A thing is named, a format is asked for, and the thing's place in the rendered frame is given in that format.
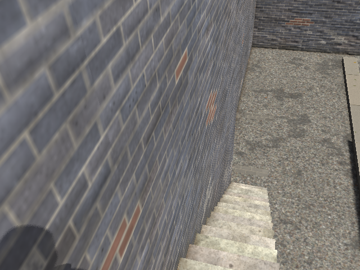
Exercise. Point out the stairs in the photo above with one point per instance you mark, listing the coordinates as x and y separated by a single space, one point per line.
237 236

